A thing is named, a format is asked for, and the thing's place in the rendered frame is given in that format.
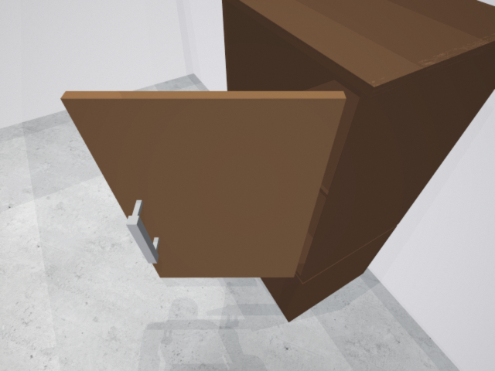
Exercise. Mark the cupboard door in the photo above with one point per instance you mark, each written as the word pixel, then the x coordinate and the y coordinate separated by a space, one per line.
pixel 228 179

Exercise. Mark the handle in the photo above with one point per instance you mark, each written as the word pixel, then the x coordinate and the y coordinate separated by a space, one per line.
pixel 141 236

